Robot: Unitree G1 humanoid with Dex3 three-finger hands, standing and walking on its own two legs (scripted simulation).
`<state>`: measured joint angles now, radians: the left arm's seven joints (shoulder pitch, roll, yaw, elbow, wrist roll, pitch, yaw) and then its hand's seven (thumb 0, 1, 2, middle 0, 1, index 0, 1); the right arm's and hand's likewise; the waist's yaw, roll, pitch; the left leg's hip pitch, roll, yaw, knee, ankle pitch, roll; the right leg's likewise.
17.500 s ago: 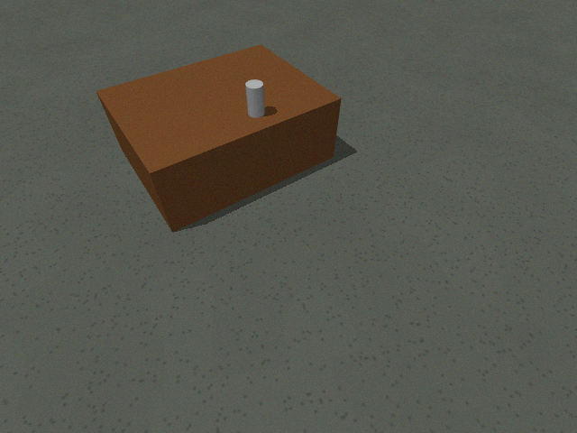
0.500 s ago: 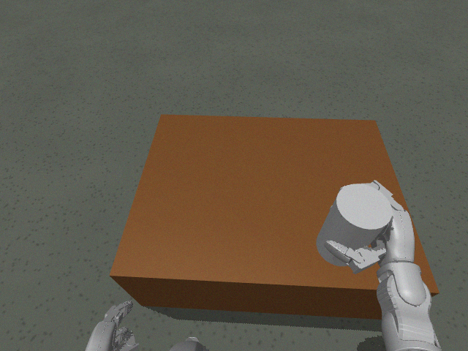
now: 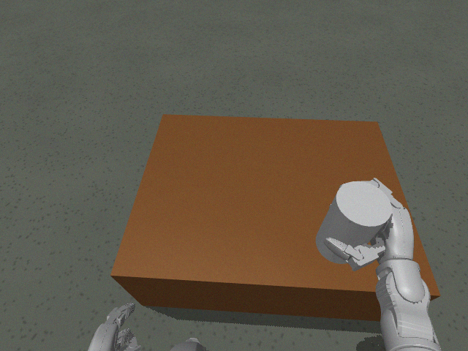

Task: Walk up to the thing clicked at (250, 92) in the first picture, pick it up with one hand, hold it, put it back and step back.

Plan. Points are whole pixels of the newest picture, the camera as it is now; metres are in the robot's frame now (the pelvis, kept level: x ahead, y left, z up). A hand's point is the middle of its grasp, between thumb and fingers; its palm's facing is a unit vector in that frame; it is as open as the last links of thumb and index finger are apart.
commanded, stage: hold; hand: right
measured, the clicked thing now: (348, 225) +0.32 -0.16 +0.05
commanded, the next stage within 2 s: crouch in 1.32 s
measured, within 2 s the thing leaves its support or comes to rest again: neither
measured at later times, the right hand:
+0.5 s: hand (347, 225) +0.32 -0.16 +0.06, palm faces +0.03 +1.00 +0.01, open 10.8 cm
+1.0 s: hand (344, 225) +0.32 -0.16 +0.06, palm faces +0.03 +1.00 +0.00, open 10.8 cm
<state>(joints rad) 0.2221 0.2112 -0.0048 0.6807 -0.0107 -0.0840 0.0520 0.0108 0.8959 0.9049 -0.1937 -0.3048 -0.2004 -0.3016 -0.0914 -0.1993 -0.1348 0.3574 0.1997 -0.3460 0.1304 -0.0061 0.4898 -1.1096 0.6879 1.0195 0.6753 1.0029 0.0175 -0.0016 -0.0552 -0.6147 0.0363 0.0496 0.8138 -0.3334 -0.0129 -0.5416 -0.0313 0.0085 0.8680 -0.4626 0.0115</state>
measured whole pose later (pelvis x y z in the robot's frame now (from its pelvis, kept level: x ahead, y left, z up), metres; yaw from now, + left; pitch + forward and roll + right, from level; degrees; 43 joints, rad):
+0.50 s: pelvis -0.01 +0.00 +0.00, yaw +0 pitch +8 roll +1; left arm 0.22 0.21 -0.01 0.68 -0.01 -0.09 0.05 0.01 0.90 0.90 -0.19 -0.30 -0.20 -0.30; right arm -0.11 -0.20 -0.13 0.37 0.19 -0.35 0.12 -0.01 0.49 -1.11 0.69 1.02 0.67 1.01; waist 0.02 0.00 -0.05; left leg -0.63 0.04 0.05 0.83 -0.33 -0.01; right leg -0.55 -0.03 0.01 0.88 -0.46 0.01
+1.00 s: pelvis -0.01 +0.01 +0.00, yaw +0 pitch +8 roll +1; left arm 0.22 0.22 0.00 0.69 -0.01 -0.10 0.05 0.01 0.90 0.91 -0.19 -0.30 -0.20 -0.30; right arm -0.12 -0.19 -0.13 0.39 0.19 -0.37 0.11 -0.01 0.49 -1.11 0.69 1.02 0.67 1.01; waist 0.02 0.00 -0.05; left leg -0.63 0.03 0.05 0.83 -0.33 -0.01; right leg -0.56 -0.03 0.01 0.88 -0.46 0.02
